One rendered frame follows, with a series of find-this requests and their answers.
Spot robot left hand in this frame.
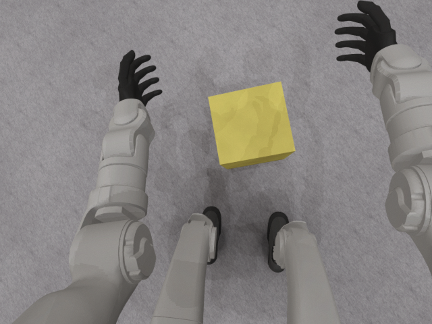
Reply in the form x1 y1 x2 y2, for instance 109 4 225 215
118 50 162 106

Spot left robot forearm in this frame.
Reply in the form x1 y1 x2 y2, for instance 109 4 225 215
69 99 155 275

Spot robot right hand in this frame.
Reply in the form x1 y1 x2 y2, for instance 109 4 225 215
335 1 397 73

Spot robot left foot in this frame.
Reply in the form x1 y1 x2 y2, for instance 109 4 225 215
203 206 221 265

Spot right robot forearm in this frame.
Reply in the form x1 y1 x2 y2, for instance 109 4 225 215
370 44 432 172

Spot robot right upper arm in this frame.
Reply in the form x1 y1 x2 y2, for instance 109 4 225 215
385 165 432 276

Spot left robot shin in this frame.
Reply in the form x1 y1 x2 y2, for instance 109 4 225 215
180 213 214 235

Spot carton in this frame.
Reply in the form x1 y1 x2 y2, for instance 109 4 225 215
208 82 296 169

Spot robot left upper arm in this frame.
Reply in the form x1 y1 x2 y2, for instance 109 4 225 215
12 219 156 324

